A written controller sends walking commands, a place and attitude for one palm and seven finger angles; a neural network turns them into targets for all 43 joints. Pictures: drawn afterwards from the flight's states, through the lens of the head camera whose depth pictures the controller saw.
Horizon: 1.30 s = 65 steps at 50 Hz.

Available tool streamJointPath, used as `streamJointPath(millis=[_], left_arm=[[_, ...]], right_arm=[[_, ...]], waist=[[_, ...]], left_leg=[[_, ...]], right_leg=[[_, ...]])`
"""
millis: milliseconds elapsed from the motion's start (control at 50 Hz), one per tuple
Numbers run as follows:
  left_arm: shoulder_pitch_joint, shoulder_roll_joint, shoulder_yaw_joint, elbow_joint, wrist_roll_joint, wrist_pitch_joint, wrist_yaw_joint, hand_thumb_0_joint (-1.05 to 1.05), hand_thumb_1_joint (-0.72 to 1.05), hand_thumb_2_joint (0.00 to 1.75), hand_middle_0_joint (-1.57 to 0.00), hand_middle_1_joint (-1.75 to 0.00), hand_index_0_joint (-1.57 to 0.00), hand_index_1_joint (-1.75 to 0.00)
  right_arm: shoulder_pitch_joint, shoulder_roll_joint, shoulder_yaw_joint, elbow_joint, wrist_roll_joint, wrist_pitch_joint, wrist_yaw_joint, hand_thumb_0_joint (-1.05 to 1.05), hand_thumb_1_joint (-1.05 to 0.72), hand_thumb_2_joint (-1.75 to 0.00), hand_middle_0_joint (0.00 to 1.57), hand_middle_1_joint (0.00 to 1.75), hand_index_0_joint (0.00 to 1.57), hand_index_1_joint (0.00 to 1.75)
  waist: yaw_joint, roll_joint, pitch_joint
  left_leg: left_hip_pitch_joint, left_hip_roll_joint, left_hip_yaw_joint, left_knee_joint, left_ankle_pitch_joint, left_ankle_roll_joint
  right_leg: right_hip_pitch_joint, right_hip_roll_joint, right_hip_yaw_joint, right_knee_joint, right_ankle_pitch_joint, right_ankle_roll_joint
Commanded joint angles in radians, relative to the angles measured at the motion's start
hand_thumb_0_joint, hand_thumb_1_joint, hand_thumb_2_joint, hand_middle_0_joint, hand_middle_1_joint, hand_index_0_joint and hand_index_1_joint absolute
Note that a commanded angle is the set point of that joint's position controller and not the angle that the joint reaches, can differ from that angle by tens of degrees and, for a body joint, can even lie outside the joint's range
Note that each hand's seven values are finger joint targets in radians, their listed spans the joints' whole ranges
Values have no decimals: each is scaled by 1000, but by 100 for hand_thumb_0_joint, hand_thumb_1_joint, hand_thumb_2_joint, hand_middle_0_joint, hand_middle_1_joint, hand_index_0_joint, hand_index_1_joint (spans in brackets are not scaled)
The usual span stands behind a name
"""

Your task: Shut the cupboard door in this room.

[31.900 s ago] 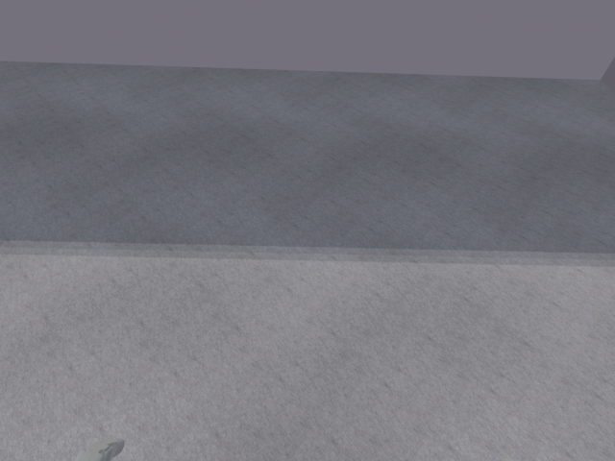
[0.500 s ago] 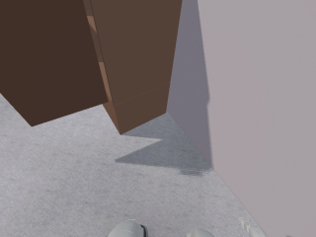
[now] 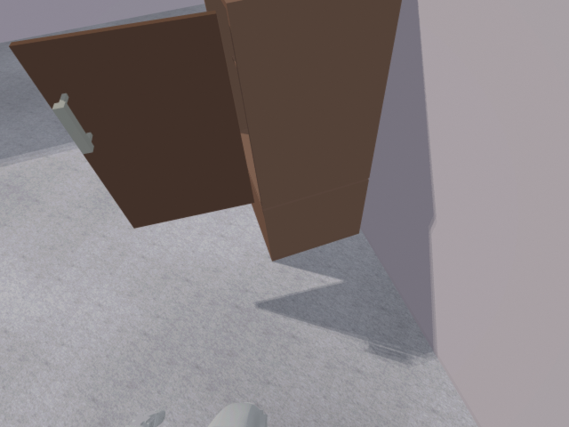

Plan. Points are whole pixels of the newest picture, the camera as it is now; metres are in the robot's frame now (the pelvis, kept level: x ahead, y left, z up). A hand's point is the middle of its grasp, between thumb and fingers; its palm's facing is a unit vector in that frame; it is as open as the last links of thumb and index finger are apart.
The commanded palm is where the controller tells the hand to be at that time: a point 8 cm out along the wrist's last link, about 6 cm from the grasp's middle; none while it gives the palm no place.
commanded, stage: turn to face it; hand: left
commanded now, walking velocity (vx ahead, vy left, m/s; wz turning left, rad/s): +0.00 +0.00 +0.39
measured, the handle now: (76, 123) +0.71 +0.49 +0.02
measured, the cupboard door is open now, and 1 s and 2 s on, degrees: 84 84 84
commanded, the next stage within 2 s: take the last steps up to it in 0.26 s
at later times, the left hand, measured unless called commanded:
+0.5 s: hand out of the picture +0.00 +0.25 -0.16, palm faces +0.22 -0.94 -0.26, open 7.4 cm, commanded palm none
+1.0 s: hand out of the picture -0.04 +0.20 -0.15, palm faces +0.37 -0.91 -0.18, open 7.4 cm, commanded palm none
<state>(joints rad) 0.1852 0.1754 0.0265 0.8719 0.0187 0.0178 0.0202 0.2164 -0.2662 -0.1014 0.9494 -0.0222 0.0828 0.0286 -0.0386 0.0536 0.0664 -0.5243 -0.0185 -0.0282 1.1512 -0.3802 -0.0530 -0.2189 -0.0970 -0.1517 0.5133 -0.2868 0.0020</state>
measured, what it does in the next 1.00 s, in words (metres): walks ahead, turning left: left foot, then right foot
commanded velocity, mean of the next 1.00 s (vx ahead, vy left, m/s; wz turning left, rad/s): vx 0.20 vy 0.05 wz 0.16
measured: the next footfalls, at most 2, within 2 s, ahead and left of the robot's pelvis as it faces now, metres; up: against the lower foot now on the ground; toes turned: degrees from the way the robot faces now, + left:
left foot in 0.22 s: +0.01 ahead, +0.15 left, +0.00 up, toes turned +10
right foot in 0.60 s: +0.07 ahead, -0.07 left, +0.00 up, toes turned +4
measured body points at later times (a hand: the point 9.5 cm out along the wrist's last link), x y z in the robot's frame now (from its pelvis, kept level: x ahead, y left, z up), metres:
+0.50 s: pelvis -0.01 +0.03 +0.00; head +0.01 +0.04 +0.45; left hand -0.01 +0.30 -0.14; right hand +0.15 -0.18 -0.14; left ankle -0.03 +0.14 -0.74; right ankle +0.01 -0.10 -0.70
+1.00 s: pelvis +0.09 +0.08 +0.00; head +0.13 +0.07 +0.45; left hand -0.06 +0.24 -0.14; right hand +0.20 -0.14 -0.16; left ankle +0.12 +0.24 -0.70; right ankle +0.03 -0.08 -0.74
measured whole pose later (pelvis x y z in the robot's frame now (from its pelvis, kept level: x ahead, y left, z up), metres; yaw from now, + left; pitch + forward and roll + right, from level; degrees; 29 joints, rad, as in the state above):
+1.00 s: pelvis +0.09 +0.08 +0.00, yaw +16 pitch +1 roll +1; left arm 0.46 0.11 0.02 1.12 0.03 -0.06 0.01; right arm 0.22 -0.21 -0.06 1.06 -0.02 0.03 0.05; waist 0.05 0.03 0.06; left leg -0.49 0.09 0.07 0.74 -0.20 -0.03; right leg 0.00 -0.10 -0.19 0.31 -0.32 0.05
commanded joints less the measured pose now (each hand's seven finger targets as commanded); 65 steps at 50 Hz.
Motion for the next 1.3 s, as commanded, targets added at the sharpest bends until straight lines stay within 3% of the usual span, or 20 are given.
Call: streamJointPath(millis=[0,80,160,180,200,220,320,520,540,580,600,720,940,980,1020,1040,1060,1080,1180,1280], left_arm=[[63,208,61,-44,7,-32,15,0,90,90,-20,-30,-20,-30],[129,253,74,-4,13,-25,11,0,90,90,-20,-30,-20,-30],[91,263,74,18,-4,-19,6,0,90,90,-20,-30,-20,-30],[88,223,66,4,-11,-14,3,0,90,90,-20,-30,-20,-30],[67,148,43,-29,-15,-11,-3,0,90,90,-20,-30,-20,-30],[20,149,34,-34,-10,2,6,0,90,90,-20,-30,-20,-30],[34,151,39,46,-13,14,-4,0,90,90,-20,-30,-20,-30],[138,101,26,85,4,-24,-30,0,90,90,-20,-30,-20,-30],[210,115,31,108,8,-36,-27,0,90,90,-20,-30,-20,-30],[324,274,63,123,17,-52,-9,0,90,90,-20,-30,-20,-30],[317,260,60,114,4,-52,-1,0,90,90,-20,-30,-20,-30],[184,128,34,105,0,-92,-1,0,90,90,-20,-30,-20,-30],[332,130,35,221,13,-99,4,0,90,90,-20,-30,-20,-30],[315,145,41,228,14,-91,6,0,90,90,-20,-30,-20,-30],[263,144,44,223,5,-85,4,0,90,90,-20,-30,-20,-30],[285,105,36,217,-2,-83,-1,0,90,90,-20,-30,-20,-30],[308,39,25,196,-13,-82,-10,0,90,90,-20,-30,-20,-30],[233,48,22,162,-8,-77,-5,0,90,90,-20,-30,-20,-30],[145,26,31,184,2,-61,-20,0,90,90,-20,-30,-20,-30],[106,29,33,136,4,-35,-29,0,90,90,-20,-30,-20,-30]], right_arm=[[-82,-32,6,-90,5,-27,-2,0,-90,-90,20,30,20,30],[-134,-18,27,-99,13,-41,-6,0,-90,-90,20,30,20,30],[-28,-56,27,-59,12,-61,-14,0,-90,-90,20,30,20,30],[14,-128,11,-53,6,-72,-18,0,-90,-90,20,30,20,30],[64,-226,-15,-48,3,-75,-27,0,-90,-90,20,30,20,30],[93,-242,-13,-29,8,-63,-34,0,-90,-90,20,30,20,30],[-75,-138,21,-44,3,-69,-53,0,-90,-90,20,30,20,30],[-58,-116,18,-24,0,-80,-38,0,-90,-90,20,30,20,30],[-66,-94,21,-26,5,-82,-37,0,-90,-90,20,30,20,30],[-119,-8,39,-86,13,-86,-23,0,-90,-90,20,30,20,30],[-158,-68,25,-95,-2,-81,-16,0,-90,-90,20,30,20,30],[-5,0,22,16,-5,-67,11,0,-90,-90,20,30,20,30],[-146,61,51,-12,2,-102,21,0,-90,-90,20,30,20,30],[-109,52,51,-3,5,-115,17,0,-90,-90,20,30,20,30],[86,10,39,61,0,-132,3,0,-90,-90,20,30,20,30],[236,-77,19,101,-5,-140,-12,0,-90,-90,20,30,20,30],[338,-183,-12,128,-8,-145,-28,0,-90,-90,20,30,20,30],[372,-201,-11,138,4,-131,-39,0,-90,-90,20,30,20,30],[140,2,33,99,1,-165,-49,0,-90,-90,20,30,20,30],[120,7,38,92,6,-175,-51,0,-90,-90,20,30,20,30]], waist=[[64,-245,-63],[105,-284,-93],[38,-228,-159],[11,-51,-206],[-23,229,-213],[-41,193,-203],[32,151,-67],[77,76,-24],[112,-5,-29],[176,-415,29],[164,-247,67],[46,-197,76],[111,-231,60],[94,-243,36],[-3,-181,-53],[-57,-12,-179],[-78,266,-254],[-88,234,-237],[28,-4,-2],[62,58,18]], left_leg=[[-25,39,39,-118,-50,-25],[84,23,97,-375,-104,-13],[369,16,120,-739,194,16],[549,142,-12,-788,412,57],[666,394,-322,-771,847,195],[594,443,-273,-751,963,275],[441,270,-113,-769,791,217],[212,204,-193,-814,-60,198],[124,146,-152,-703,-117,162],[-195,-28,29,-214,-249,64],[-200,26,-52,-95,-173,67],[-90,87,12,-31,197,26],[-17,94,132,-468,166,30],[84,83,140,-542,118,50],[381,35,168,-674,191,67],[624,129,77,-687,233,91],[797,389,-304,-763,324,181],[775,437,-367,-839,346,228],[389,338,-71,-916,468,216],[401,294,38,-969,503,226]], right_leg=[[144,-242,104,-140,492,-106],[200,-258,91,-74,624,-121],[105,-218,22,77,557,-30],[-50,-157,-20,227,347,23],[-319,-34,-23,403,-268,86],[-293,-35,71,490,-393,74],[-260,-15,106,512,-202,75],[45,60,27,51,-77,50],[169,41,47,-64,-35,42],[254,-374,615,-380,-312,-105],[153,-408,642,-423,-398,-154],[26,-201,204,-385,-81,-59],[183,-227,90,-299,275,-98],[176,-239,90,-231,330,-99],[82,-176,10,-1,407,-61],[-31,-112,-35,227,269,-27],[-303,35,-45,513,-261,17],[-386,33,73,673,-329,-8],[-346,-63,122,708,-66,-1],[-378,-54,112,527,48,18]])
